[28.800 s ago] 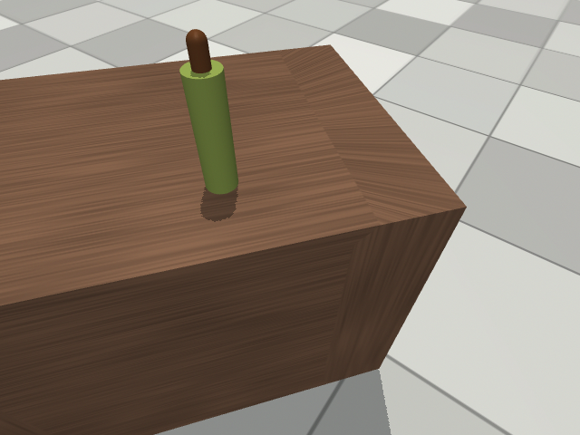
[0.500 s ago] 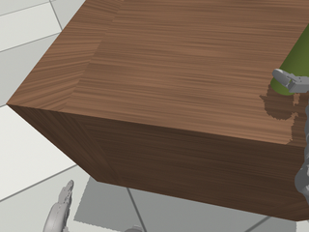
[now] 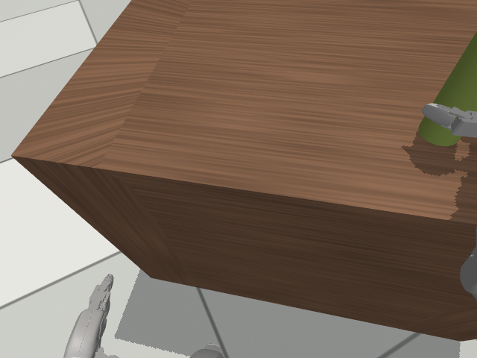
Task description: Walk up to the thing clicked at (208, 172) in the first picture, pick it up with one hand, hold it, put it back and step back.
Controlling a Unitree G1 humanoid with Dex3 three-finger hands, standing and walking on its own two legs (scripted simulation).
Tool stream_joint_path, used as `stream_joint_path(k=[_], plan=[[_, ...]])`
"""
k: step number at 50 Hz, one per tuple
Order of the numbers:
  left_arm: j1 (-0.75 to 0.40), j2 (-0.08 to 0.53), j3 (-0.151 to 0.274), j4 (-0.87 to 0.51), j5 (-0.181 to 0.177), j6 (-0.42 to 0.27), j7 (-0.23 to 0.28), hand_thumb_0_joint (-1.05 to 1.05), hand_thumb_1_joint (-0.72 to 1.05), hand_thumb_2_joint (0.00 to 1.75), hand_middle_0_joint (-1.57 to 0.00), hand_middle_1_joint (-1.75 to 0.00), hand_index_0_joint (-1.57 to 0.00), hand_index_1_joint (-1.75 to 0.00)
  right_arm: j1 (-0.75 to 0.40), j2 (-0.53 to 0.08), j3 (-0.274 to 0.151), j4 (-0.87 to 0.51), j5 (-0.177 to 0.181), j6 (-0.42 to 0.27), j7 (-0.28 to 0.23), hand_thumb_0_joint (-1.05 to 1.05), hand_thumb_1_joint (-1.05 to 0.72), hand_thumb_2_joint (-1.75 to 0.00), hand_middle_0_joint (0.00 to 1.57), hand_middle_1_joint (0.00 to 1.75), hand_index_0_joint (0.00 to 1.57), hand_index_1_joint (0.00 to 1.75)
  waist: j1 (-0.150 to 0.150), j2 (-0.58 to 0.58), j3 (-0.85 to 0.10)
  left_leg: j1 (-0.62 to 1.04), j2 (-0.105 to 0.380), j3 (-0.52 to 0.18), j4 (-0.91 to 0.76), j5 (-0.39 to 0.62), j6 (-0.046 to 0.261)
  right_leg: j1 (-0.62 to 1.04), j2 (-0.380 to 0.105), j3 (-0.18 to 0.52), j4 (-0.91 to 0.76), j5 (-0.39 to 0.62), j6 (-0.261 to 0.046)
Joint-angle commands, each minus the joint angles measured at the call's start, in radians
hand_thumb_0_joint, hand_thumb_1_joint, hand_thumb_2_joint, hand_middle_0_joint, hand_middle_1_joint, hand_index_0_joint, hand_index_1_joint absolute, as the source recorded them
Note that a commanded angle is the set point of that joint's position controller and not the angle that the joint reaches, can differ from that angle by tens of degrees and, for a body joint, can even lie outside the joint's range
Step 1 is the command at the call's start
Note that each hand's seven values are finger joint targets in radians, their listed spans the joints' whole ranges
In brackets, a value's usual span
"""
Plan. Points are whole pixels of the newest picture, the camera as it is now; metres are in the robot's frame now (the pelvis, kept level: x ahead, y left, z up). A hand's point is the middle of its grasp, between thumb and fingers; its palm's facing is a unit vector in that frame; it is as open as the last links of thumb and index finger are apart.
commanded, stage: open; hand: right
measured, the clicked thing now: out of the picture +0.52 -0.25 +0.21
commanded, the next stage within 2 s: withdraw in 0.24 s
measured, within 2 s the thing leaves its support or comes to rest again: rests again in 1.06 s
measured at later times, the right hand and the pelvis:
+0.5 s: hand (476, 98) +0.52 -0.27 +0.15, palm faces +0.29 +0.96 +0.01, open 13.0 cm; pelvis +0.00 +0.00 +0.00, yaw +0 degrees
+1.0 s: hand out of the picture +0.46 -0.42 +0.23, palm faces +0.60 +0.77 -0.22, open 16.6 cm; pelvis +0.02 -0.01 +0.02, yaw +0 degrees
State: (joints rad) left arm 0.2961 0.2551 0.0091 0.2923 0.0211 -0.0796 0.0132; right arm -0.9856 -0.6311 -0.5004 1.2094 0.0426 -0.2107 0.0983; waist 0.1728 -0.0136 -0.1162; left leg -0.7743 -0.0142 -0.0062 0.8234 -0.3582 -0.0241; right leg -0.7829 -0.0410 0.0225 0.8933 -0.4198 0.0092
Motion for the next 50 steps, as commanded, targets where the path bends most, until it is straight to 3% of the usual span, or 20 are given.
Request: stream_joint_path(k=[1, 4, 6, 9, 13, 15, 17, 22, 24, 28, 29, 32, 34, 37, 38, 41, 43, 45, 48, 50], plan=[[-0.018, 0.147, 0.075, -0.192, -0.009, -0.054, 0.012, 0.00, -0.55, 0.06, -0.05, -0.04, -0.04, -0.05, -0.510, -0.300, -0.018, -0.275, 0.014, -0.074, 0.000, 0.00, 0.24, -0.38, 0.87, 0.63, 0.87, 0.63, 0.001, -0.127, -0.496, 0.229, -0.017, 0.020, -0.066, 0.311, 0.029, 0.282, 0.021, -0.006, -0.089, 0.316, -0.023], [0.023, 0.148, 0.076, -0.164, -0.008, -0.050, 0.012, 0.00, -0.55, 0.05, -0.05, -0.04, -0.04, -0.05, -0.423, -0.277, -0.010, -0.155, 0.012, -0.065, 0.004, 0.00, 0.25, -0.34, 0.80, 0.56, 0.79, 0.56, 0.006, -0.091, -0.423, 0.216, -0.018, 0.025, -0.066, 0.297, 0.028, 0.237, 0.023, -0.008, -0.087, 0.299, -0.023], [0.002, 0.145, 0.078, -0.189, -0.007, -0.052, 0.014, 0.00, -0.56, 0.05, -0.05, -0.04, -0.04, -0.05, -0.514, -0.314, -0.014, -0.263, 0.007, -0.077, 0.000, 0.00, 0.26, -0.32, 0.75, 0.53, 0.75, 0.53, -0.002, -0.161, -0.516, 0.220, -0.014, 0.014, -0.054, 0.337, 0.029, 0.295, 0.024, -0.012, -0.071, 0.349, -0.021], [0.045, 0.149, 0.079, -0.159, -0.007, -0.050, 0.013, 0.00, -0.56, 0.06, -0.05, -0.04, -0.04, -0.05, -0.434, -0.263, 0.003, -0.173, 0.014, -0.056, 0.005, 0.00, 0.29, -0.26, 0.68, 0.46, 0.67, 0.46, 0.015, -0.120, -0.453, 0.213, -0.019, 0.025, -0.058, 0.332, 0.030, 0.264, 0.024, -0.007, -0.077, 0.335, -0.021], [0.014, 0.169, 0.098, -0.175, -0.004, -0.051, 0.020, 0.00, -0.56, 0.06, -0.05, -0.04, -0.04, -0.05, -0.533, -0.323, -0.018, -0.301, 0.007, -0.075, -0.001, 0.00, 0.30, -0.24, 0.62, 0.42, 0.60, 0.42, -0.002, -0.204, -0.555, 0.207, -0.019, 0.026, -0.044, 0.361, 0.036, 0.352, 0.018, -0.005, -0.072, 0.413, -0.011], [0.078, 0.134, 0.070, -0.122, -0.008, -0.044, 0.011, 0.00, -0.56, 0.06, -0.05, -0.04, -0.04, -0.05, -0.417, -0.235, 0.016, -0.164, 0.015, -0.052, 0.006, 0.00, 0.30, -0.24, 0.58, 0.40, 0.56, 0.40, 0.016, -0.139, -0.428, 0.182, -0.025, 0.032, -0.061, 0.343, 0.034, 0.297, 0.020, -0.004, -0.078, 0.386, -0.015], [-0.044, 0.157, 0.082, -0.212, -0.008, -0.055, 0.015, 0.00, -0.57, 0.06, -0.05, -0.04, -0.04, -0.05, -0.504, -0.311, -0.025, -0.265, 0.013, -0.069, -0.004, 0.00, 0.33, -0.22, 0.56, 0.38, 0.55, 0.38, -0.001, -0.136, -0.539, 0.240, -0.018, 0.024, -0.049, 0.387, 0.032, 0.310, 0.020, -0.005, -0.067, 0.415, -0.017], [0.034, 0.172, 0.095, -0.214, -0.017, -0.041, 0.014, 0.00, -0.52, 0.03, -0.05, -0.04, -0.05, -0.04, -0.452, -0.331, -0.029, -0.290, 0.013, -0.051, -0.001, 0.00, 0.20, -0.39, 0.47, 0.45, 0.47, 0.45, -0.015, -0.167, -0.539, 0.264, -0.022, 0.035, -0.068, 0.381, 0.034, 0.369, 0.023, -0.009, -0.098, 0.445, -0.012], [0.000, 0.208, 0.123, -0.258, -0.025, -0.041, 0.023, 0.00, -0.52, 0.03, -0.05, -0.04, -0.05, -0.04, -0.505, -0.418, -0.073, -0.393, 0.017, -0.046, -0.003, 0.00, 0.17, -0.37, 0.46, 0.43, 0.46, 0.43, -0.033, -0.153, -0.606, 0.345, -0.016, 0.029, -0.071, 0.421, 0.032, 0.371, 0.027, -0.016, -0.106, 0.443, -0.013], [0.074, 0.126, 0.052, -0.179, -0.033, -0.031, 0.015, 0.00, -0.52, 0.03, -0.05, -0.03, -0.04, -0.04, -0.488, -0.391, -0.049, -0.351, 0.017, -0.002, 0.008, 0.00, 0.21, -0.31, 0.42, 0.38, 0.42, 0.38, -0.046, -0.182, -0.496, 0.339, -0.015, 0.028, -0.106, 0.404, 0.034, 0.375, 0.029, -0.024, -0.142, 0.449, -0.008], [0.029, 0.132, 0.055, -0.190, -0.034, -0.035, 0.019, 0.00, -0.52, 0.03, -0.05, -0.03, -0.05, -0.03, -0.570, -0.429, -0.047, -0.413, 0.013, -0.002, 0.008, 0.00, 0.18, -0.31, 0.43, 0.37, 0.42, 0.37, -0.048, -0.199, -0.504, 0.336, -0.015, 0.027, -0.112, 0.391, 0.035, 0.393, 0.026, -0.020, -0.150, 0.448, -0.006], [0.054, 0.154, 0.063, -0.108, -0.036, -0.033, 0.023, 0.00, -0.51, 0.02, -0.05, -0.03, -0.05, -0.03, -0.465, -0.465, -0.061, -0.239, 0.006, 0.054, 0.033, 0.00, 0.24, -0.33, 0.43, 0.40, 0.42, 0.40, -0.048, -0.165, -0.367, 0.298, -0.017, 0.030, -0.144, 0.339, 0.037, 0.355, 0.022, -0.016, -0.176, 0.413, -0.005], [-0.029, 0.160, 0.064, -0.157, -0.035, -0.050, 0.030, 0.00, -0.52, 0.03, -0.05, -0.03, -0.05, -0.03, -0.603, -0.494, -0.043, -0.313, 0.002, 0.060, 0.060, 0.00, 0.29, -0.32, 0.40, 0.38, 0.40, 0.38, -0.047, -0.193, -0.467, 0.321, -0.016, 0.024, -0.150, 0.367, 0.033, 0.428, 0.019, -0.018, -0.169, 0.449, -0.004], [0.045, 0.157, 0.049, -0.093, -0.045, -0.049, 0.032, 0.00, -0.56, 0.06, -0.06, -0.04, -0.05, -0.05, -0.453, -0.457, -0.007, -0.092, 0.002, 0.123, 0.119, 0.00, 0.39, -0.22, 0.29, 0.27, 0.29, 0.27, -0.036, -0.077, -0.312, 0.327, -0.015, 0.026, -0.173, 0.350, 0.026, 0.327, 0.026, -0.021, -0.194, 0.371, -0.020], [-0.079, 0.138, 0.034, -0.172, -0.052, -0.049, 0.016, 0.00, -0.53, 0.04, -0.06, -0.05, -0.06, -0.05, -0.478, -0.596, -0.016, -0.146, -0.090, 0.099, 0.060, 0.00, 0.47, -0.14, 0.21, 0.19, 0.21, 0.19, -0.106, -0.112, -0.362, 0.352, -0.004, 0.020, -0.185, 0.328, 0.025, 0.341, 0.031, -0.038, -0.207, 0.383, -0.008], [0.004, 0.223, 0.127, -0.143, -0.054, -0.034, 0.006, 0.00, -0.53, 0.03, -0.06, -0.04, -0.06, -0.04, -0.377, -0.538, 0.024, 0.051, -0.103, 0.124, 0.002, 0.00, 0.47, -0.05, 0.07, 0.05, 0.07, 0.05, -0.041, -0.002, -0.225, 0.309, -0.018, 0.034, -0.228, 0.237, 0.022, 0.304, 0.023, -0.034, -0.242, 0.275, -0.018], [0.024, 0.209, 0.126, -0.135, -0.060, -0.024, -0.002, 0.00, -0.53, 0.03, -0.06, -0.04, -0.06, -0.04, -0.483, -0.621, 0.002, -0.112, -0.119, 0.109, -0.024, 0.00, 0.46, -0.05, 0.07, 0.05, 0.07, 0.05, -0.058, -0.077, -0.336, 0.347, -0.008, 0.023, -0.232, 0.283, 0.021, 0.383, 0.028, -0.045, -0.243, 0.324, -0.016], [0.016, 0.240, 0.156, -0.182, -0.064, -0.021, -0.006, 0.00, -0.52, 0.04, -0.06, -0.05, -0.07, -0.04, -0.437, -0.686, -0.040, -0.106, -0.133, 0.111, -0.044, 0.00, 0.48, -0.05, 0.07, 0.05, 0.06, 0.05, -0.062, -0.033, -0.407, 0.425, 0.000, 0.019, -0.216, 0.401, 0.016, 0.394, 0.037, -0.052, -0.228, 0.407, -0.020], [0.028, 0.173, 0.085, -0.164, -0.071, -0.018, -0.028, 0.00, -0.52, 0.04, -0.07, -0.05, -0.07, -0.04, -0.430, -0.667, -0.049, -0.212, -0.135, 0.104, -0.065, 0.00, 0.45, -0.06, 0.07, 0.05, 0.06, 0.05, -0.089, -0.154, -0.468, 0.455, 0.000, 0.022, -0.203, 0.497, 0.030, 0.465, 0.035, -0.054, -0.229, 0.544, -0.002], [0.016, 0.146, 0.062, -0.142, -0.075, -0.019, -0.034, 0.00, -0.52, 0.04, -0.06, -0.05, -0.07, -0.04, -0.417, -0.620, -0.028, -0.273, -0.126, 0.104, -0.079, 0.00, 0.46, -0.05, 0.07, 0.05, 0.06, 0.05, -0.106, -0.205, -0.450, 0.428, -0.008, 0.029, -0.223, 0.460, 0.039, 0.514, 0.027, -0.049, -0.235, 0.571, 0.007]])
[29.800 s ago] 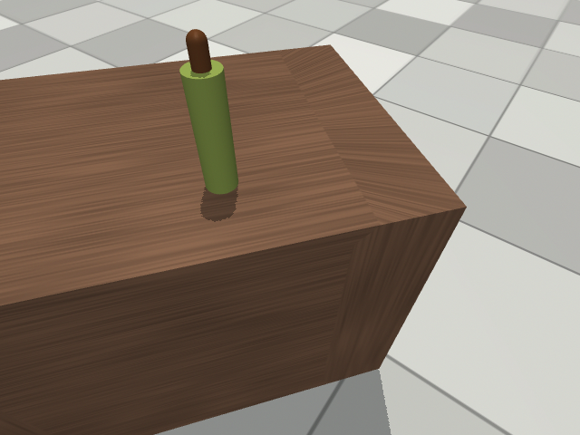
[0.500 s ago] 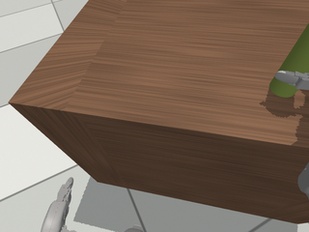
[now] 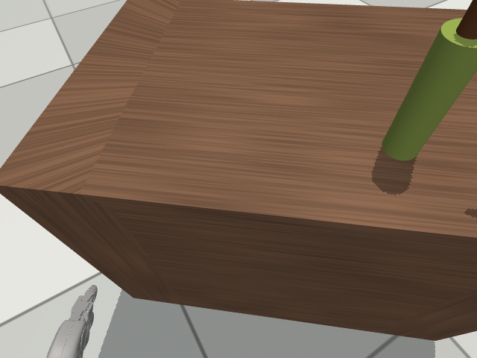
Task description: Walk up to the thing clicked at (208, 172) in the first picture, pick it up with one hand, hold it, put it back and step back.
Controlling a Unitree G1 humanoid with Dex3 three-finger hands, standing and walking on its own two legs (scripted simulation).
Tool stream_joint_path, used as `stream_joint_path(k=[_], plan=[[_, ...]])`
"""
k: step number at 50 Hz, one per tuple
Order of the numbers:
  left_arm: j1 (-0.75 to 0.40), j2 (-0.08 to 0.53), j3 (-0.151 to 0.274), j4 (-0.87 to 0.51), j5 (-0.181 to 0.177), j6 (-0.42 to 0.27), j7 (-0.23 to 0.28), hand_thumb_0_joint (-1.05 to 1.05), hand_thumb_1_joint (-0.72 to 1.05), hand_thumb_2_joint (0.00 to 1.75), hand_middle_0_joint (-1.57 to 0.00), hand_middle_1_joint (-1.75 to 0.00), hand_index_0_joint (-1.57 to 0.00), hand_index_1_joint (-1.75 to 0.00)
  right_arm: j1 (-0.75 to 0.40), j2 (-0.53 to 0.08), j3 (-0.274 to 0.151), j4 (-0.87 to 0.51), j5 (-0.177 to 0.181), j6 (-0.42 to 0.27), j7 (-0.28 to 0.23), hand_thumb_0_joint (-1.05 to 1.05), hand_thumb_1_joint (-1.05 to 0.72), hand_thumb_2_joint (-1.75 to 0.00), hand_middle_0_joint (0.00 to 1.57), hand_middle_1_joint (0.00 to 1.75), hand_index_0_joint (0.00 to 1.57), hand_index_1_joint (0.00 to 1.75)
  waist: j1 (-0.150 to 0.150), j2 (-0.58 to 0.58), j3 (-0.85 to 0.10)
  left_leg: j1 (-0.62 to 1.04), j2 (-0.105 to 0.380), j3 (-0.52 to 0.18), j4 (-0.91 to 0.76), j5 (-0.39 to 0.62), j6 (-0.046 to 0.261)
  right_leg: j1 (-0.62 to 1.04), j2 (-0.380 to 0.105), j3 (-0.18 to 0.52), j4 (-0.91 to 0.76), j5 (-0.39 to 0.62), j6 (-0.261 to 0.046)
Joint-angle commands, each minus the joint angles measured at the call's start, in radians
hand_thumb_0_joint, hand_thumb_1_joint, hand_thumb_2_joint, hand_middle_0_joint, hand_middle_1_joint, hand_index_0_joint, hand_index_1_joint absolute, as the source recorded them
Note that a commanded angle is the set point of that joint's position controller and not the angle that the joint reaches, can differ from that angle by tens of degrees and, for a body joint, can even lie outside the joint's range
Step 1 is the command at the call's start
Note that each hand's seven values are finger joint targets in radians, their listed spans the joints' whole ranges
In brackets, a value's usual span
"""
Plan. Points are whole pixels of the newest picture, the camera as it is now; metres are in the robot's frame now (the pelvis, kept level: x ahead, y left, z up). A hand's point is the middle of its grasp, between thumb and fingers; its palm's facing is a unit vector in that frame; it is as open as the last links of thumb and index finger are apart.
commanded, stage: sink last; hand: right
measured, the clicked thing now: (435, 87) +0.50 -0.24 +0.18
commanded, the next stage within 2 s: home in 1.00 s
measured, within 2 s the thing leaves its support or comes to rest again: rests again in 0.06 s
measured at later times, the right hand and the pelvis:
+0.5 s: hand out of the picture +0.28 -0.30 +0.21, palm faces +0.48 +0.78 -0.39, open 17.3 cm; pelvis +0.01 +0.00 +0.01, yaw -1 degrees
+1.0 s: hand out of the picture +0.14 -0.24 +0.22, palm faces +0.50 +0.73 -0.47, open 17.6 cm; pelvis -0.03 +0.03 +0.02, yaw -3 degrees
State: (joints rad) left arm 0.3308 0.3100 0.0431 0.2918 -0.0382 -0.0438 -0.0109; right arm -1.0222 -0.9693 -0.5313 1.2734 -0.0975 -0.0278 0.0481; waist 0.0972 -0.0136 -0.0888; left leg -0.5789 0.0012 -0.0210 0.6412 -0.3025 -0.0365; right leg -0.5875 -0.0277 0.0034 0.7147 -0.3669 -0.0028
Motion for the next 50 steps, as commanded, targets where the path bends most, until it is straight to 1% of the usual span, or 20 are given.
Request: stream_joint_path(k=[1, 2, 4, 9, 13, 16, 20, 22, 24, 25, 27, 30, 32, 36, 37, 40, 44, 46, 47, 50], plan=[[-0.007, 0.103, 0.045, -0.119, -0.016, -0.057, -0.009, 0.00, -0.53, 0.04, -0.06, -0.05, -0.07, -0.04, -0.357, -0.297, -0.009, -0.382, 0.017, -0.077, -0.038, 0.00, 0.46, -0.05, 0.07, 0.05, 0.06, 0.05, -0.032, -0.241, -0.481, 0.211, -0.027, 0.046, -0.052, 0.382, 0.056, 0.351, 0.010, -0.026, -0.062, 0.528, 0.022], [0.026, 0.106, 0.057, -0.084, -0.014, -0.054, -0.010, 0.00, -0.53, 0.05, -0.06, -0.05, -0.06, -0.04, -0.342, -0.304, -0.018, -0.469, 0.021, -0.079, -0.045, 0.00, 0.46, -0.05, 0.07, 0.05, 0.06, 0.05, -0.041, -0.305, -0.506, 0.196, -0.033, 0.051, -0.052, 0.393, 0.063, 0.402, 0.003, -0.021, -0.061, 0.607, 0.031], [0.023, 0.167, 0.124, -0.065, -0.010, -0.054, -0.009, 0.00, -0.53, 0.05, -0.06, -0.05, -0.06, -0.05, -0.142, -0.211, 0.009, -0.436, 0.039, -0.056, -0.049, 0.00, 0.47, -0.05, 0.07, 0.05, 0.06, 0.05, -0.044, -0.297, -0.422, 0.158, -0.042, 0.063, -0.076, 0.341, 0.068, 0.415, -0.010, -0.007, -0.067, 0.640, 0.040], [0.009, 0.144, 0.116, -0.117, -0.027, -0.051, -0.018, 0.00, -0.53, 0.05, -0.06, -0.05, -0.06, -0.05, 0.133, -0.073, 0.022, -0.795, 0.096, -0.041, -0.045, 0.00, 0.48, -0.06, 0.07, 0.05, 0.05, 0.05, -0.091, -0.217, -0.418, 0.225, -0.050, 0.087, -0.074, 0.384, 0.073, 0.454, -0.029, 0.009, -0.093, 0.745, 0.042], [0.044, 0.128, 0.129, -0.120, -0.039, -0.037, -0.014, 0.00, -0.54, 0.06, -0.06, -0.05, -0.06, -0.05, 0.454, 0.031, 0.012, -1.104, 0.141, -0.037, -0.056, 0.00, 0.46, -0.06, 0.07, 0.05, 0.05, 0.05, -0.114, -0.157, -0.319, 0.292, -0.042, 0.095, -0.091, 0.371, 0.073, 0.423, -0.025, -0.003, -0.134, 0.684, 0.036], [0.062, 0.098, 0.141, -0.043, -0.043, -0.005, -0.012, 0.00, -0.54, 0.06, -0.06, -0.05, -0.06, -0.05, 0.613, 0.037, -0.048, -1.362, 0.160, -0.041, -0.069, 0.00, 0.48, -0.06, 0.07, 0.05, 0.05, 0.05, -0.145, -0.152, -0.233, 0.336, -0.029, 0.089, -0.104, 0.360, 0.071, 0.381, -0.009, -0.020, -0.158, 0.620, 0.025], [-0.012, 0.154, 0.220, -0.070, -0.036, 0.004, 0.006, 0.00, -0.54, 0.05, -0.06, -0.04, -0.05, -0.04, 0.737, 0.098, -0.080, -1.640, 0.174, -0.055, -0.091, 0.00, 0.52, -0.05, 0.06, 0.05, 0.05, 0.05, -0.136, -0.108, -0.222, 0.400, -0.018, 0.083, -0.099, 0.406, 0.066, 0.398, 0.000, -0.024, -0.177, 0.588, 0.019], [-0.044, 0.095, 0.177, -0.061, -0.032, 0.007, 0.018, 0.00, -0.54, 0.05, -0.05, -0.04, -0.05, -0.04, 0.819, 0.183, -0.051, -1.724, 0.180, -0.070, -0.099, 0.00, 0.57, -0.05, 0.06, 0.05, 0.05, 0.05, -0.146, -0.103, -0.141, 0.389, -0.013, 0.077, -0.112, 0.354, 0.061, 0.384, 0.001, -0.026, -0.189, 0.528, 0.016], [-0.064, 0.110, 0.207, -0.060, -0.024, 0.002, 0.039, 0.00, -0.54, 0.05, -0.05, -0.03, -0.05, -0.04, 0.890, 0.247, -0.035, -1.727, 0.180, -0.082, -0.106, 0.00, 0.59, -0.04, 0.05, 0.05, 0.05, 0.05, -0.134, -0.050, -0.097, 0.394, -0.010, 0.079, -0.127, 0.288, 0.055, 0.361, 0.005, -0.024, -0.214, 0.402, 0.008], [-0.070, 0.115, 0.206, -0.084, -0.020, 0.001, 0.045, 0.00, -0.53, 0.04, -0.05, -0.03, -0.05, -0.03, 0.920, 0.247, -0.050, -1.740, 0.179, -0.093, -0.112, 0.00, 0.60, -0.04, 0.05, 0.05, 0.05, 0.05, -0.137, -0.038, -0.116, 0.407, -0.008, 0.079, -0.130, 0.280, 0.053, 0.369, 0.009, -0.023, -0.218, 0.386, 0.006], [-0.054, 0.064, 0.169, -0.082, -0.016, -0.002, 0.051, 0.00, -0.52, 0.04, -0.05, -0.04, -0.05, -0.03, 0.996, 0.331, 0.009, -1.787, 0.176, -0.117, -0.105, 0.00, 0.61, -0.03, 0.05, 0.05, 0.05, 0.05, -0.137, -0.043, -0.083, 0.399, 0.000, 0.077, -0.136, 0.268, 0.048, 0.379, 0.018, -0.032, -0.223, 0.367, 0.003], [-0.020, 0.071, 0.179, -0.100, -0.014, -0.014, 0.061, 0.00, -0.50, 0.03, -0.05, -0.04, -0.05, -0.04, 1.153, 0.391, 0.027, -1.809, 0.179, -0.142, -0.093, 0.00, 0.61, -0.03, 0.05, 0.05, 0.05, 0.05, -0.136, 0.019, -0.036, 0.400, 0.007, 0.078, -0.153, 0.264, 0.036, 0.383, 0.029, -0.039, -0.229, 0.344, -0.006], [-0.004, 0.045, 0.161, -0.119, -0.015, -0.015, 0.052, 0.00, -0.50, 0.03, -0.05, -0.05, -0.06, -0.04, 1.204, 0.382, 0.005, -1.868, 0.182, -0.165, -0.085, 0.00, 0.61, -0.03, 0.05, 0.05, 0.05, 0.05, -0.145, 0.003, -0.016, 0.402, 0.012, 0.075, -0.167, 0.230, 0.035, 0.377, 0.037, -0.044, -0.244, 0.306, -0.008], [0.012, 0.074, 0.223, -0.084, -0.020, -0.020, 0.047, 0.00, -0.50, 0.03, -0.05, -0.05, -0.06, -0.04, 1.332, 0.384, -0.022, -1.954, 0.198, -0.202, -0.070, 0.00, 0.61, -0.03, 0.05, 0.06, 0.05, 0.06, -0.148, -0.012, 0.046, 0.384, 0.017, 0.071, -0.195, 0.181, 0.033, 0.362, 0.048, -0.047, -0.263, 0.251, -0.014], [0.011, 0.048, 0.206, -0.041, -0.020, -0.022, 0.043, 0.00, -0.50, 0.04, -0.05, -0.05, -0.06, -0.04, 1.361, 0.392, -0.025, -1.956, 0.202, -0.212, -0.067, 0.00, 0.61, -0.04, 0.05, 0.06, 0.05, 0.06, -0.158, -0.031, 0.082, 0.373, 0.022, 0.066, -0.205, 0.146, 0.032, 0.346, 0.052, -0.051, -0.266, 0.215, -0.016], [-0.056, 0.048, 0.229, 0.008, -0.011, -0.040, 0.053, 0.00, -0.51, 0.04, -0.05, -0.04, -0.05, -0.04, 1.303, 0.387, -0.032, -1.922, 0.196, -0.234, -0.074, 0.00, 0.61, -0.04, 0.05, 0.06, 0.05, 0.06, -0.137, -0.024, 0.149, 0.315, 0.024, 0.055, -0.241, 0.007, 0.031, 0.334, 0.053, -0.042, -0.293, 0.082, -0.021], [-0.111, -0.010, 0.172, 0.096, 0.005, -0.069, 0.059, 0.00, -0.52, 0.04, -0.05, -0.04, -0.05, -0.04, 1.330, 0.397, -0.023, -1.852, 0.187, -0.278, -0.076, 0.00, 0.60, -0.05, 0.05, 0.06, 0.05, 0.06, -0.156, 0.022, 0.179, 0.297, 0.050, 0.016, -0.292, -0.135, 0.025, 0.322, 0.061, -0.040, -0.282, 0.018, -0.018], [-0.174, 0.047, 0.211, 0.070, 0.012, -0.092, 0.069, 0.00, -0.52, 0.04, -0.05, -0.04, -0.05, -0.04, 1.315, 0.374, -0.048, -1.844, 0.183, -0.303, -0.082, 0.00, 0.57, -0.05, 0.05, 0.06, 0.05, 0.06, -0.156, 0.054, 0.124, 0.315, 0.054, 0.009, -0.300, -0.160, 0.023, 0.334, 0.059, -0.035, -0.286, 0.022, -0.017], [-0.169, 0.027, 0.188, 0.089, 0.013, -0.098, 0.070, 0.00, -0.52, 0.04, -0.05, -0.04, -0.05, -0.04, 1.303, 0.373, -0.047, -1.850, 0.181, -0.319, -0.082, 0.00, 0.60, -0.05, 0.05, 0.06, 0.05, 0.06, -0.163, 0.046, 0.123, 0.314, 0.052, 0.012, -0.304, -0.184, 0.025, 0.334, 0.058, -0.034, -0.291, 0.004, -0.017], [-0.137, 0.045, 0.201, 0.129, 0.017, -0.114, 0.077, 0.00, -0.53, 0.04, -0.05, -0.04, -0.05, -0.04, 1.334, 0.360, -0.070, -1.782, 0.172, -0.349, -0.089, 0.00, 0.58, -0.05, 0.05, 0.06, 0.05, 0.06, -0.173, 0.044, 0.065, 0.367, 0.046, 0.027, -0.279, -0.084, 0.024, 0.352, 0.056, -0.029, -0.297, 0.080, -0.015]])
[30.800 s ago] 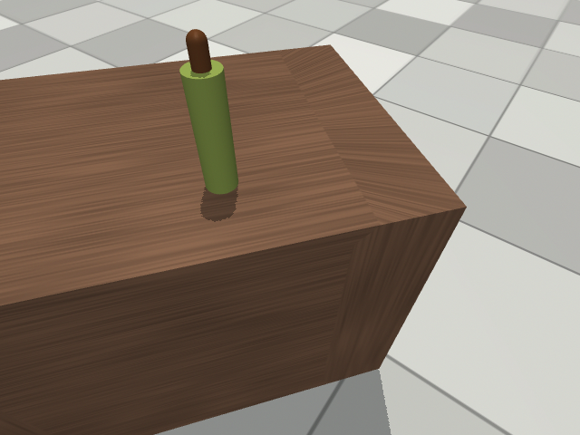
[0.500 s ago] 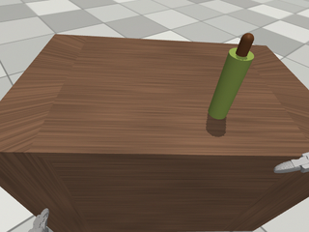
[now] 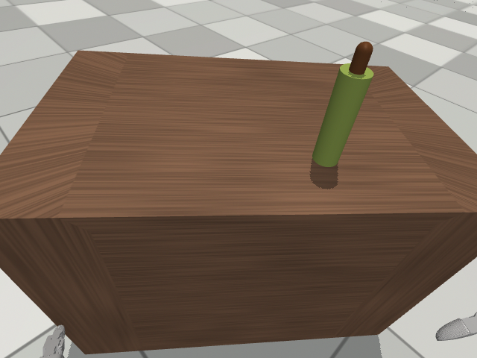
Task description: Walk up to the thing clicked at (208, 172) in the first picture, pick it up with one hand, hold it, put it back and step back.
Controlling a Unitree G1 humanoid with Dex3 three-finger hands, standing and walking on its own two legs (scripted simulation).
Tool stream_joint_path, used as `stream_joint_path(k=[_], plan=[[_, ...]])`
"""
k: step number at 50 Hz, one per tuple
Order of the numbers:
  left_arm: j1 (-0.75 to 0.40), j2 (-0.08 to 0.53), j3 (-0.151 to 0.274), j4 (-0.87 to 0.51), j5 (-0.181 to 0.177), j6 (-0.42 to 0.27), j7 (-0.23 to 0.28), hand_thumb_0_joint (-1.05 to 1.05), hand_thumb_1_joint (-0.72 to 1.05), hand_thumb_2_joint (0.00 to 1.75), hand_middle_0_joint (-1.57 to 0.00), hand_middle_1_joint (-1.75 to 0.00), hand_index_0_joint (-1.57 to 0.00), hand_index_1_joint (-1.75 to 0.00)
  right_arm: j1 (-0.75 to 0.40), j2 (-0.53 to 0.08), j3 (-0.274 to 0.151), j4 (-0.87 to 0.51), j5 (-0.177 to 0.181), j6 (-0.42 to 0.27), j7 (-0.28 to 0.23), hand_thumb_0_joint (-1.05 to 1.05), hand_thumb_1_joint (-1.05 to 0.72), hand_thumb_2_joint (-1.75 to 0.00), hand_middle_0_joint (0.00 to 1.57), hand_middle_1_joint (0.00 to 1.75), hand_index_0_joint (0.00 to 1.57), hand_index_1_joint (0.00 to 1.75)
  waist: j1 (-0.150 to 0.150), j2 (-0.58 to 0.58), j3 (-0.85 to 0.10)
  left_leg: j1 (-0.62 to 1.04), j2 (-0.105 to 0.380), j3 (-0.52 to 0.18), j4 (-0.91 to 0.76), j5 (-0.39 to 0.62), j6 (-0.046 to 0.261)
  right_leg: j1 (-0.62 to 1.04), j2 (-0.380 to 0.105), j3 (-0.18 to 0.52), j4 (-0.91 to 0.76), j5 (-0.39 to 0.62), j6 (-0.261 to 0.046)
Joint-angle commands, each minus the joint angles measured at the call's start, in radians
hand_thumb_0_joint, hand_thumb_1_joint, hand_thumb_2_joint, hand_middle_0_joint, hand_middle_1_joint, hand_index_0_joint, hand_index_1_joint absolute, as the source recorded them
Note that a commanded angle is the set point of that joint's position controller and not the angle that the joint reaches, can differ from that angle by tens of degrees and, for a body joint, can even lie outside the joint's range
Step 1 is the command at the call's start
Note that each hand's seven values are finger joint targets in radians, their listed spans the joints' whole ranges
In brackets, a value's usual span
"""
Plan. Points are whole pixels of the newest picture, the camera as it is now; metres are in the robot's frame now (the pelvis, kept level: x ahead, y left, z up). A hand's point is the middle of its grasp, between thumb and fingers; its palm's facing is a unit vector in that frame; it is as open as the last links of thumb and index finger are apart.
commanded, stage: home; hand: right
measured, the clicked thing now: (342, 109) +0.55 -0.24 +0.17
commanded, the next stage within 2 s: none
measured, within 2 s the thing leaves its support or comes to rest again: neither
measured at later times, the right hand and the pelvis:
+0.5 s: hand (410, 286) +0.21 -0.26 +0.08, palm faces +0.28 +0.89 -0.36, open 17.5 cm; pelvis +0.01 -0.02 +0.01, yaw +1 degrees
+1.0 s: hand (329, 341) +0.20 -0.19 -0.10, palm faces +0.08 +0.97 -0.21, open 17.4 cm; pelvis +0.03 -0.01 +0.00, yaw +1 degrees
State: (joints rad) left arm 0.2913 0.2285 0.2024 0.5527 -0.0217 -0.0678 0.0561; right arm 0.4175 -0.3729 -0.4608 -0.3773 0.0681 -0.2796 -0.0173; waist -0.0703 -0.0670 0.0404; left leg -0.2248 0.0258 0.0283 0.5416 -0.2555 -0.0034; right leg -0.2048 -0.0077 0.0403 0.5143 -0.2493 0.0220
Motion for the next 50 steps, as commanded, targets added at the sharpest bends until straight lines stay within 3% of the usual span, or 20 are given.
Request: stream_joint_path(k=[1, 2, 5, 6, 9, 11, 13, 14, 19, 22, 25, 30, 32, 37, 38, 39, 40, 44, 46, 50], plan=[[-0.111, 0.131, 0.031, -0.174, 0.002, -0.099, 0.012, 0.00, -0.53, 0.05, -0.05, -0.04, -0.05, -0.04, -0.116, -0.252, -0.158, -0.128, 0.006, -0.105, -0.025, 0.00, 0.58, -0.05, 0.05, 0.06, 0.05, 0.06, -0.002, 0.101, -0.079, 0.020, 0.024, -0.023, -0.178, -0.092, -0.009, -0.012, 0.039, -0.068, -0.094, -0.008, -0.041], [-0.127, 0.162, 0.055, -0.177, 0.001, -0.105, 0.016, 0.00, -0.54, 0.05, -0.05, -0.04, -0.05, -0.04, -0.121, -0.247, -0.153, -0.120, 0.008, -0.111, -0.026, 0.00, 0.59, -0.05, 0.05, 0.07, 0.06, 0.07, -0.004, 0.105, -0.076, 0.020, 0.016, -0.012, -0.172, -0.084, -0.007, -0.014, 0.036, -0.063, -0.104, -0.010, -0.041], [-0.133, 0.176, 0.059, -0.213, 0.003, -0.120, 0.027, 0.00, -0.54, 0.06, -0.05, -0.04, -0.04, -0.05, -0.221, -0.262, -0.153, -0.088, 0.001, -0.122, -0.033, 0.00, 0.56, -0.06, 0.05, 0.07, 0.05, 0.07, 0.020, 0.085, -0.086, 0.021, 0.000, 0.005, -0.170, -0.072, -0.001, 0.010, 0.031, -0.055, -0.134, -0.028, -0.043], [-0.103, 0.165, 0.066, -0.159, 0.002, -0.120, 0.030, 0.00, -0.46, 0.14, -0.13, -0.12, -0.12, -0.13, -0.225, -0.271, -0.160, -0.045, -0.001, -0.123, -0.036, 0.00, 0.58, -0.04, 0.05, 0.05, 0.05, 0.05, 0.018, 0.068, -0.057, 0.017, -0.001, 0.007, -0.177, -0.079, -0.001, 0.007, 0.032, -0.054, -0.140, -0.038, -0.043], [-0.096, 0.063, -0.036, -0.141, -0.001, -0.129, 0.021, 0.00, -0.22, 0.38, -0.13, -0.18, -0.13, -0.18, -0.211, -0.225, -0.108, 0.038, -0.006, -0.118, -0.028, 0.00, 0.57, -0.04, 0.05, 0.05, 0.05, 0.05, 0.011, 0.044, 0.013, -0.001, -0.004, 0.008, -0.200, -0.139, 0.002, -0.021, 0.034, -0.058, -0.167, -0.090, -0.038], [-0.121, 0.024, -0.089, -0.160, -0.001, -0.136, 0.014, 0.00, -0.06, 0.54, -0.14, -0.19, -0.13, -0.19, -0.205, -0.198, -0.070, 0.055, -0.006, -0.120, -0.019, 0.00, 0.56, -0.05, 0.05, 0.05, 0.05, 0.05, 0.002, 0.067, 0.006, 0.015, -0.002, 0.005, -0.204, -0.121, -0.002, -0.023, 0.033, -0.063, -0.166, -0.062, -0.039], [-0.107, 0.011, -0.119, -0.138, -0.001, -0.137, 0.010, 0.00, 0.10, 0.56, -0.14, -0.20, -0.14, -0.20, -0.198, -0.182, -0.036, 0.054, -0.007, -0.116, -0.014, 0.00, 0.59, -0.03, 0.05, 0.05, 0.05, 0.05, 0.008, 0.020, -0.018, 0.031, -0.012, 0.015, -0.189, -0.066, 0.002, -0.014, 0.030, -0.066, -0.176, -0.032, -0.038], [-0.109, -0.018, -0.160, -0.130, -0.001, -0.139, 0.005, 0.00, 0.18, 0.59, -0.14, -0.21, -0.14, -0.21, -0.185, -0.159, -0.007, 0.056, -0.007, -0.114, -0.010, 0.00, 0.57, -0.04, 0.05, 0.05, 0.05, 0.05, 0.002, -0.004, -0.016, 0.038, -0.014, 0.019, -0.181, -0.048, 0.005, -0.014, 0.029, -0.068, -0.179, -0.023, -0.034], [-0.113, 0.110, -0.061, -0.114, 0.009, -0.137, 0.005, 0.00, 0.55, 0.70, -0.16, -0.24, -0.16, -0.24, -0.096, -0.126, 0.043, 0.089, -0.014, -0.078, -0.012, 0.00, 0.56, -0.05, 0.05, 0.05, 0.05, 0.05, 0.025, -0.014, -0.114, 0.083, -0.026, 0.039, -0.149, 0.090, 0.014, 0.039, 0.014, -0.055, -0.170, 0.107, -0.023], [-0.137, 0.152, -0.021, -0.121, 0.009, -0.135, 0.006, 0.00, 0.71, 0.79, -0.18, -0.26, -0.18, -0.26, -0.075, -0.094, 0.084, 0.129, -0.018, -0.053, -0.011, 0.00, 0.56, -0.05, 0.05, 0.05, 0.05, 0.05, 0.041, 0.042, -0.099, 0.075, -0.030, 0.047, -0.159, 0.093, 0.010, 0.046, 0.009, -0.049, -0.167, 0.108, -0.029], [-0.181, 0.088, -0.085, -0.138, 0.007, -0.134, 0.002, 0.00, 0.87, 0.89, -0.20, -0.29, -0.20, -0.29, -0.074, -0.052, 0.144, 0.167, -0.028, -0.032, -0.013, 0.00, 0.58, -0.04, 0.05, 0.05, 0.05, 0.05, 0.032, 0.072, -0.104, 0.083, -0.028, 0.044, -0.162, 0.106, 0.008, 0.048, 0.010, -0.049, -0.157, 0.125, -0.032], [-0.185, 0.015, -0.158, -0.083, 0.008, -0.120, 0.007, 0.00, 0.90, 0.90, -0.20, -0.30, -0.20, -0.30, -0.070, 0.019, 0.269, 0.299, -0.043, 0.004, -0.017, 0.00, 0.59, -0.03, 0.05, 0.05, 0.05, 0.05, 0.046, 0.049, -0.115, 0.082, -0.023, 0.039, -0.152, 0.145, 0.007, 0.042, 0.010, -0.054, -0.145, 0.156, -0.032], [-0.173, 0.017, -0.163, -0.053, 0.012, -0.112, 0.011, 0.00, 0.90, 0.90, -0.20, -0.30, -0.20, -0.30, -0.082, 0.034, 0.307, 0.355, -0.047, 0.018, -0.017, 0.00, 0.55, -0.05, 0.05, 0.05, 0.05, 0.05, 0.060, 0.033, -0.129, 0.080, -0.019, 0.032, -0.144, 0.196, 0.006, 0.051, 0.015, -0.060, -0.131, 0.198, -0.032], [-0.176, 0.052, -0.148, -0.015, 0.011, -0.099, 0.012, 0.00, 0.90, 0.90, -0.20, -0.30, -0.20, -0.30, -0.122, 0.047, 0.357, 0.551, -0.055, 0.066, -0.018, 0.00, 0.51, -0.08, 0.06, 0.06, 0.06, 0.06, 0.077, 0.025, -0.103, 0.055, -0.022, 0.032, -0.144, 0.163, 0.007, 0.021, 0.012, -0.060, -0.134, 0.155, -0.028], [-0.153, 0.117, -0.154, 0.000, 0.025, -0.094, 0.009, 0.00, 0.90, 0.90, -0.20, -0.30, -0.20, -0.30, -0.155, 0.009, 0.262, 0.516, -0.053, 0.056, -0.052, 0.00, 0.55, -0.05, 0.05, 0.05, 0.05, 0.05, 0.049, 0.044, -0.079, 0.056, -0.034, 0.031, -0.146, 0.121, 0.012, 0.005, 0.014, -0.052, -0.130, 0.108, -0.028], [-0.157, 0.104, -0.162, 0.003, 0.023, -0.093, 0.007, 0.00, 0.90, 0.90, -0.20, -0.30, -0.20, -0.30, -0.130, 0.065, 0.343, 0.611, -0.063, 0.065, -0.050, 0.00, 0.53, -0.07, 0.05, 0.06, 0.05, 0.06, 0.069, 0.046, -0.048, 0.041, -0.032, 0.027, -0.143, 0.106, 0.013, -0.013, 0.015, -0.058, -0.131, 0.088, -0.027], [-0.163, 0.094, -0.165, 0.001, 0.023, -0.091, 0.005, 0.00, 0.90, 0.90, -0.20, -0.30, -0.20, -0.30, -0.140, 0.092, 0.375, 0.649, -0.064, 0.068, -0.048, 0.00, 0.55, -0.05, 0.05, 0.05, 0.05, 0.05, 0.075, 0.059, -0.058, 0.039, -0.030, 0.023, -0.142, 0.110, 0.010, -0.015, 0.020, -0.064, -0.122, 0.087, -0.030], [-0.149, 0.092, -0.170, 0.015, 0.028, -0.073, 0.006, 0.00, 0.90, 0.90, -0.20, -0.30, -0.20, -0.30, -0.236, 0.066, 0.363, 0.714, -0.071, 0.076, -0.063, 0.00, 0.56, -0.04, 0.05, 0.05, 0.05, 0.05, 0.067, 0.027, -0.151, 0.045, -0.023, 0.009, -0.097, 0.201, 0.010, 0.008, 0.024, -0.069, -0.074, 0.179, -0.026], [-0.138, 0.094, -0.167, 0.013, 0.030, -0.067, 0.005, 0.00, 0.90, 0.90, -0.20, -0.30, -0.20, -0.30, -0.261, 0.090, 0.384, 0.751, -0.070, 0.085, -0.068, 0.00, 0.56, -0.05, 0.05, 0.05, 0.05, 0.05, 0.073, 0.042, -0.211, 0.057, -0.027, 0.013, -0.076, 0.253, 0.012, 0.026, 0.016, -0.064, -0.056, 0.240, -0.023], [-0.139, 0.093, -0.165, 0.008, 0.027, -0.052, 0.008, 0.00, 0.90, 0.90, -0.20, -0.30, -0.20, -0.30, -0.270, 0.071, 0.376, 0.773, -0.069, 0.109, -0.082, 0.00, 0.55, -0.05, 0.05, 0.05, 0.05, 0.05, 0.063, 0.058, -0.227, 0.089, -0.025, 0.012, -0.074, 0.300, 0.006, 0.021, 0.019, -0.069, -0.046, 0.276, -0.026]])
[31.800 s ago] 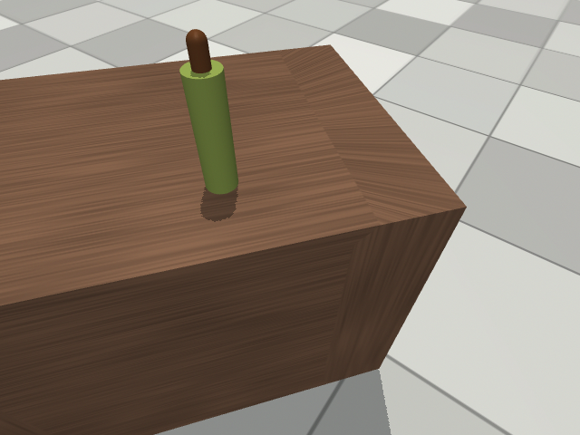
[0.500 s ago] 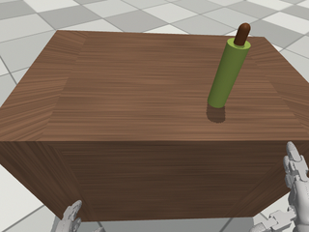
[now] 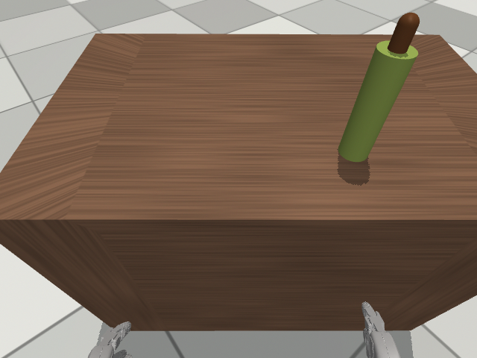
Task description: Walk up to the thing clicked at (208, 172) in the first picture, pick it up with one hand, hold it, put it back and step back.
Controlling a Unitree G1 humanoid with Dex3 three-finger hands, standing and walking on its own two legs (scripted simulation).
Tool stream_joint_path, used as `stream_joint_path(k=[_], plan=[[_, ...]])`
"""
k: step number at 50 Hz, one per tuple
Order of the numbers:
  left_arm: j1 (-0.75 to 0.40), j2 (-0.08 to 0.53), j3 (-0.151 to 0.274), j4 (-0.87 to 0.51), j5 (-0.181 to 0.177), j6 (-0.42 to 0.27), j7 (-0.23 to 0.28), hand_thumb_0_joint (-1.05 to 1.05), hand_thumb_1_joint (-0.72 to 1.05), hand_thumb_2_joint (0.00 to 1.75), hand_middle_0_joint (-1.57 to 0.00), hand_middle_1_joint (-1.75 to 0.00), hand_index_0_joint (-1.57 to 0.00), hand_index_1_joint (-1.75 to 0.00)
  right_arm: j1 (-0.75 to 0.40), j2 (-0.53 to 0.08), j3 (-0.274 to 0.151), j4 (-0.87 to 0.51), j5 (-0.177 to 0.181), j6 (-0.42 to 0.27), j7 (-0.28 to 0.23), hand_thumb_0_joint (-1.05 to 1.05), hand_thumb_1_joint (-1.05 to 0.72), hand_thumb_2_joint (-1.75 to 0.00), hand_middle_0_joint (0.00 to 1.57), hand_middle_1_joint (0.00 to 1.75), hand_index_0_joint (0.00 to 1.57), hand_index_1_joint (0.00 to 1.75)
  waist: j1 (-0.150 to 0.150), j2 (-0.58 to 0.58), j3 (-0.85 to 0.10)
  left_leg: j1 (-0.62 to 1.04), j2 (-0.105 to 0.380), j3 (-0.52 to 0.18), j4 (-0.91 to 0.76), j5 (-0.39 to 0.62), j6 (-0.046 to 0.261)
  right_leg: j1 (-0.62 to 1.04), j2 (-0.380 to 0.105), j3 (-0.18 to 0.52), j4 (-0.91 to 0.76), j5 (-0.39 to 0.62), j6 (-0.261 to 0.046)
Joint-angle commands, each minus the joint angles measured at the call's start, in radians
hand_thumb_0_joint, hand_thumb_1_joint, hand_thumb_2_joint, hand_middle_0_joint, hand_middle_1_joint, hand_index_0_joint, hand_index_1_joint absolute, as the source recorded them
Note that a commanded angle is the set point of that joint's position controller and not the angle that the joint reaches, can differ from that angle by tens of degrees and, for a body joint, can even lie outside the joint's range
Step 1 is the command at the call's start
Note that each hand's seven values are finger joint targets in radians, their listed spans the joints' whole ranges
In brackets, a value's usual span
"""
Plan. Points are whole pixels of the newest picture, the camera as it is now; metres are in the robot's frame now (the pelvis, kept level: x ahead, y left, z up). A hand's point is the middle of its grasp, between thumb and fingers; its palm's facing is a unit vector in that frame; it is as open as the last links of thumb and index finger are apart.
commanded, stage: home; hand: right
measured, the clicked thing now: (376, 96) +0.52 -0.24 +0.16
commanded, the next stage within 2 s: stand in 1.98 s
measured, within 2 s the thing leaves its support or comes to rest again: neither
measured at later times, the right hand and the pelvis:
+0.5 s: hand out of the picture +0.13 -0.23 -0.13, palm faces -0.05 +0.93 -0.35, open 17.5 cm; pelvis +0.01 +0.00 +0.00, yaw +1 degrees
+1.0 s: hand out of the picture +0.04 -0.27 -0.15, palm faces -0.09 +0.93 -0.37, open 17.4 cm; pelvis -0.02 -0.01 +0.01, yaw +1 degrees
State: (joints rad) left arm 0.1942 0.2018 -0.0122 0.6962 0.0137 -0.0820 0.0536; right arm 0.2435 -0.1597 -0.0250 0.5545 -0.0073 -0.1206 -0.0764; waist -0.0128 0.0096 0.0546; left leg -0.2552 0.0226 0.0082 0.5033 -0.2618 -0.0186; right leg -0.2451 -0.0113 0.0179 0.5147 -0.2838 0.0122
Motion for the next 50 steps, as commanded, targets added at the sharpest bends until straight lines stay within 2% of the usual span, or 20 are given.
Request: stream_joint_path(k=[1, 4, 13, 15, 16, 18, 21, 22, 24, 25, 27, 31, 35, 37, 42, 43, 45, 46, 48, 50], plan=[[-0.040, 0.123, 0.051, -0.134, -0.009, -0.034, 0.010, 0.00, 0.90, 0.90, -0.20, -0.30, -0.20, -0.30, -0.110, -0.141, -0.056, -0.164, 0.007, -0.048, -0.027, 0.00, 0.57, -0.04, 0.05, 0.05, 0.05, 0.05, 0.004, -0.017, -0.228, 0.120, -0.022, 0.032, -0.038, 0.299, 0.020, 0.057, 0.023, -0.048, -0.053, 0.300, -0.016], [-0.046, 0.121, 0.050, -0.148, -0.013, -0.023, 0.007, 0.00, 0.90, 0.90, -0.20, -0.30, -0.20, -0.30, -0.067, -0.092, -0.019, -0.124, 0.010, -0.029, -0.029, 0.00, 0.54, -0.06, 0.05, 0.05, 0.05, 0.05, 0.004, 0.004, -0.181, 0.103, -0.029, 0.039, -0.052, 0.254, 0.022, 0.038, 0.018, -0.050, -0.065, 0.262, -0.016], [-0.051, 0.131, 0.058, -0.159, -0.024, 0.012, -0.005, 0.00, 0.90, 0.90, -0.20, -0.30, -0.20, -0.30, -0.078, -0.116, -0.026, -0.131, 0.012, -0.017, -0.032, 0.00, 0.56, -0.05, 0.05, 0.05, 0.05, 0.05, -0.005, 0.002, -0.131, 0.078, -0.030, 0.034, -0.062, 0.192, 0.023, 0.015, 0.015, -0.057, -0.085, 0.204, -0.016], [-0.045, 0.130, 0.057, -0.156, -0.024, 0.016, -0.003, 0.00, 0.90, 0.90, -0.20, -0.30, -0.20, -0.30, -0.100, -0.120, -0.030, -0.142, 0.012, -0.016, -0.035, 0.00, 0.57, -0.04, 0.05, 0.05, 0.05, 0.05, 0.001, -0.005, -0.157, 0.090, -0.031, 0.034, -0.054, 0.225, 0.024, 0.034, 0.012, -0.056, -0.077, 0.237, -0.015], [0.009, 0.289, 0.100, -0.055, 0.037, 0.029, -0.019, 0.00, 0.90, 0.90, -0.20, -0.30, -0.20, -0.30, 0.006, -0.384, -0.077, 0.043, -0.054, 0.010, -0.002, 0.00, 0.60, -0.03, 0.05, 0.04, 0.05, 0.04, 0.018, -0.059, -0.205, 0.135, 0.092, -0.073, 0.015, 0.474, 0.051, 0.043, -0.070, 0.033, -0.007, 0.410, -0.033], [0.027, 0.277, 0.095, -0.035, 0.029, 0.042, -0.030, 0.00, 0.90, 0.90, -0.20, -0.30, -0.20, -0.30, 0.009, -0.358, -0.069, 0.072, -0.037, 0.029, 0.023, 0.00, 0.57, -0.04, 0.05, 0.05, 0.05, 0.05, 0.022, -0.035, -0.249, 0.125, 0.101, -0.075, 0.010, 0.523, 0.064, 0.111, -0.073, 0.037, 0.006, 0.406, -0.038], [-0.018, 0.278, 0.080, 0.015, 0.018, 0.050, -0.042, 0.00, 0.90, 0.90, -0.20, -0.30, -0.20, -0.30, -0.051, -0.323, -0.034, 0.134, -0.019, 0.032, 0.043, 0.00, 0.57, -0.04, 0.05, 0.05, 0.05, 0.05, 0.026, 0.017, -0.189, 0.065, 0.091, -0.070, -0.032, 0.399, 0.056, 0.114, -0.080, 0.046, -0.024, 0.318, -0.038], [-0.024, 0.281, 0.075, 0.038, 0.015, 0.051, -0.045, 0.00, 0.90, 0.90, -0.20, -0.30, -0.20, -0.30, -0.080, -0.326, -0.024, 0.163, -0.020, 0.036, 0.047, 0.00, 0.58, -0.04, 0.05, 0.05, 0.05, 0.05, 0.035, 0.004, -0.141, 0.051, 0.085, -0.074, -0.049, 0.317, 0.052, 0.088, -0.079, 0.053, -0.055, 0.267, -0.038], [-0.044, 0.297, 0.070, 0.078, 0.016, 0.055, -0.048, 0.00, 0.90, 0.90, -0.20, -0.30, -0.20, -0.30, -0.092, -0.341, -0.019, 0.210, -0.022, 0.044, 0.052, 0.00, 0.58, -0.03, 0.05, 0.05, 0.05, 0.05, 0.028, -0.009, -0.096, 0.037, 0.085, -0.081, -0.078, 0.254, 0.050, 0.074, -0.080, 0.057, -0.084, 0.205, -0.041], [-0.046, 0.299, 0.067, 0.098, 0.017, 0.054, -0.050, 0.00, 0.90, 0.90, -0.20, -0.30, -0.20, -0.30, -0.098, -0.354, -0.016, 0.234, -0.022, 0.047, 0.054, 0.00, 0.59, -0.03, 0.05, 0.05, 0.05, 0.05, 0.030, -0.007, -0.093, 0.044, 0.087, -0.084, -0.080, 0.262, 0.052, 0.087, -0.084, 0.062, -0.097, 0.221, -0.042], [-0.061, 0.310, 0.061, 0.135, 0.016, 0.058, -0.053, 0.00, 0.90, 0.90, -0.20, -0.30, -0.20, -0.30, -0.111, -0.369, -0.013, 0.279, -0.019, 0.054, 0.057, 0.00, 0.58, -0.03, 0.05, 0.05, 0.05, 0.05, 0.024, -0.005, -0.070, 0.061, 0.085, -0.090, -0.106, 0.209, 0.047, 0.065, -0.080, 0.066, -0.130, 0.159, -0.042], [-0.084, 0.333, 0.053, 0.205, 0.012, 0.062, -0.054, 0.00, 0.90, 0.90, -0.20, -0.30, -0.20, -0.30, -0.112, -0.396, -0.004, 0.359, -0.015, 0.062, 0.057, 0.00, 0.58, -0.04, 0.05, 0.05, 0.05, 0.05, 0.018, -0.004, -0.098, 0.097, 0.092, -0.093, -0.129, 0.245, 0.044, 0.116, -0.085, 0.067, -0.152, 0.200, -0.043], [-0.085, 0.356, 0.045, 0.265, 0.009, 0.064, -0.053, 0.00, 0.90, 0.90, -0.20, -0.30, -0.20, -0.30, -0.123, -0.422, 0.005, 0.416, -0.012, 0.074, 0.057, 0.00, 0.57, -0.04, 0.05, 0.05, 0.05, 0.05, 0.019, -0.004, -0.076, 0.099, 0.093, -0.098, -0.155, 0.196, 0.042, 0.129, -0.090, 0.074, -0.192, 0.174, -0.042], [-0.085, 0.365, 0.043, 0.291, 0.007, 0.069, -0.053, 0.00, 0.90, 0.90, -0.20, -0.30, -0.20, -0.30, -0.121, -0.429, 0.010, 0.438, -0.012, 0.078, 0.057, 0.00, 0.56, -0.05, 0.05, 0.05, 0.05, 0.05, 0.019, 0.009, -0.051, 0.083, 0.095, -0.105, -0.191, 0.123, 0.042, 0.118, -0.083, 0.073, -0.205, 0.111, -0.040], [-0.082, 0.377, 0.041, 0.336, 0.006, 0.066, -0.055, 0.00, 0.90, 0.90, -0.20, -0.30, -0.20, -0.30, -0.114, -0.439, 0.013, 0.476, -0.011, 0.084, 0.061, 0.00, 0.55, -0.05, 0.05, 0.05, 0.05, 0.05, 0.016, -0.010, -0.017, 0.090, 0.090, -0.109, -0.208, 0.049, 0.039, 0.086, -0.089, 0.087, -0.248, 0.046, -0.040], [-0.076, 0.377, 0.041, 0.339, 0.008, 0.064, -0.054, 0.00, 0.90, 0.90, -0.20, -0.30, -0.20, -0.30, -0.120, -0.442, 0.012, 0.478, -0.012, 0.083, 0.061, 0.00, 0.55, -0.05, 0.05, 0.05, 0.05, 0.05, 0.019, -0.004, -0.040, 0.111, 0.093, -0.108, -0.201, 0.070, 0.042, 0.094, -0.091, 0.087, -0.248, 0.078, -0.040], [-0.073, 0.378, 0.042, 0.352, 0.007, 0.067, -0.055, 0.00, 0.90, 0.90, -0.20, -0.30, -0.20, -0.30, -0.115, -0.443, 0.013, 0.485, -0.012, 0.085, 0.061, 0.00, 0.54, -0.06, 0.05, 0.05, 0.05, 0.05, 0.017, 0.006, -0.010, 0.092, 0.094, -0.117, -0.226, 0.006, 0.040, 0.072, -0.083, 0.084, -0.248, 0.041, -0.038], [-0.076, 0.378, 0.044, 0.355, 0.007, 0.067, -0.055, 0.00, 0.90, 0.90, -0.20, -0.30, -0.20, -0.30, -0.117, -0.442, 0.014, 0.487, -0.013, 0.084, 0.060, 0.00, 0.54, -0.06, 0.05, 0.05, 0.05, 0.05, 0.019, 0.009, -0.024, 0.084, 0.100, -0.121, -0.230, 0.020, 0.042, 0.099, -0.086, 0.083, -0.239, 0.074, -0.040], [-0.067, 0.381, 0.047, 0.366, 0.005, 0.069, -0.055, 0.00, 0.90, 0.90, -0.20, -0.30, -0.20, -0.30, -0.112, -0.439, 0.013, 0.493, -0.014, 0.086, 0.061, 0.00, 0.53, -0.06, 0.05, 0.05, 0.05, 0.05, 0.022, 0.001, -0.005, 0.053, 0.095, -0.128, -0.249, -0.060, 0.040, 0.089, -0.077, 0.077, -0.241, 0.010, -0.038], [-0.067, 0.372, 0.048, 0.372, 0.006, 0.071, -0.058, 0.00, 0.90, 0.90, -0.20, -0.30, -0.20, -0.30, -0.117, -0.439, 0.013, 0.494, -0.014, 0.087, 0.060, 0.00, 0.52, -0.07, 0.05, 0.06, 0.05, 0.06, 0.024, 0.016, -0.007, 0.038, 0.102, -0.138, -0.265, -0.082, 0.044, 0.096, -0.076, 0.074, -0.231, 0.027, -0.039]])
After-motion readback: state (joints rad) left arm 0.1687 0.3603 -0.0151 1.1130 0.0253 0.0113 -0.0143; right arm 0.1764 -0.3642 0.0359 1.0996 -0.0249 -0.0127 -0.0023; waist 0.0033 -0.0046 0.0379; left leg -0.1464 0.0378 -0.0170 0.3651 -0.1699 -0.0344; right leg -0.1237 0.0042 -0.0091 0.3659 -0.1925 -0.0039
